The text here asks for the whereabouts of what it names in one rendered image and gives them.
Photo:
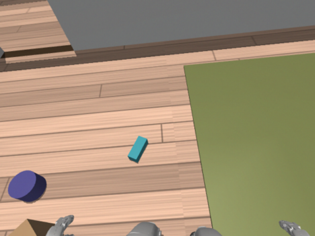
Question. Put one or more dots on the left robot hand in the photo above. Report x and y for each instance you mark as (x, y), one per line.
(60, 225)

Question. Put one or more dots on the right robot hand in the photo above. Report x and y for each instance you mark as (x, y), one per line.
(292, 228)

